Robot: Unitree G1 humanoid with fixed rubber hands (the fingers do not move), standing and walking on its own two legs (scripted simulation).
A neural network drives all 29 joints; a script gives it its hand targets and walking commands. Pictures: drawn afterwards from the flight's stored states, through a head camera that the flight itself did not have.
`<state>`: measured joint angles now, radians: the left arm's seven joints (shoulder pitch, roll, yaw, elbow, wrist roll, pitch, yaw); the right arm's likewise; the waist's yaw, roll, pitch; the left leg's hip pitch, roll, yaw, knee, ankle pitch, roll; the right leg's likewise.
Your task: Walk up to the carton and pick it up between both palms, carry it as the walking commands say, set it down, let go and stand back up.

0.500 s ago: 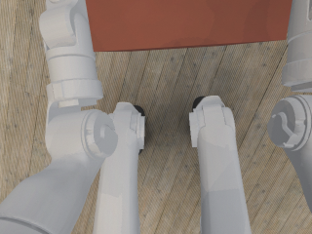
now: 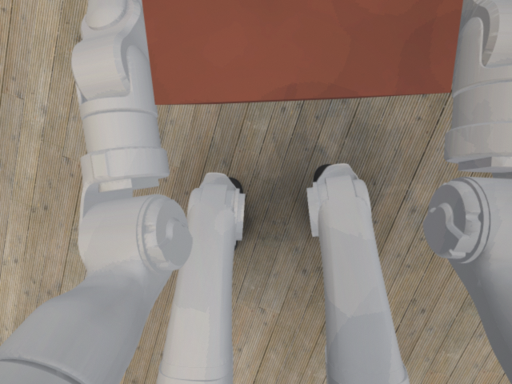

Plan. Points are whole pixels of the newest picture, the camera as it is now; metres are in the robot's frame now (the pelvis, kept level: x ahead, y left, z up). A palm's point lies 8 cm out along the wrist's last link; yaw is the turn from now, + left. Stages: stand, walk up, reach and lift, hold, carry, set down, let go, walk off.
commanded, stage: reach and lift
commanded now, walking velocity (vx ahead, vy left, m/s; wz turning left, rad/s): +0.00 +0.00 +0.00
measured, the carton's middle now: out of the picture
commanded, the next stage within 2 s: none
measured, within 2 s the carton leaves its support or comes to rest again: neither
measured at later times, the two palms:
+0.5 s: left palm out of the picture +0.53 +0.14 -0.02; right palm out of the picture +0.53 -0.20 -0.04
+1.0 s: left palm out of the picture +0.51 +0.14 +0.05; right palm out of the picture +0.50 -0.19 +0.04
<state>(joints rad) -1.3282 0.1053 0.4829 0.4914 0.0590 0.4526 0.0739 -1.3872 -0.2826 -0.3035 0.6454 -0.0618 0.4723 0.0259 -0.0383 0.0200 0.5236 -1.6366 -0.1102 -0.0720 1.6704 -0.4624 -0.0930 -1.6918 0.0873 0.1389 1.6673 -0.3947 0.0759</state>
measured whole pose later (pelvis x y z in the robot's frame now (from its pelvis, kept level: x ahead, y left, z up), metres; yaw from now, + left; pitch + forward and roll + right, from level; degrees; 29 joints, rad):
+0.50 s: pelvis +0.01 +0.00 +0.05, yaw -1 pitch +19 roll +3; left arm -1.20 0.08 0.46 0.48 0.06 0.44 0.06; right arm -1.25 -0.24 -0.29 0.61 -0.07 0.46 0.01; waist -0.03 0.01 0.52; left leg -1.39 -0.11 -0.09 1.49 -0.44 -0.08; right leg -1.44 0.08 0.15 1.49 -0.38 0.07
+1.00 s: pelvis +0.02 +0.00 +0.11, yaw -1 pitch +13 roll +2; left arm -1.04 0.04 0.45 0.43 0.08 0.42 0.05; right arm -1.10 -0.19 -0.27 0.57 -0.08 0.45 0.02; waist -0.03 0.01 0.52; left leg -1.11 -0.10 -0.10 1.27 -0.39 -0.07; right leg -1.17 0.08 0.16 1.28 -0.34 0.07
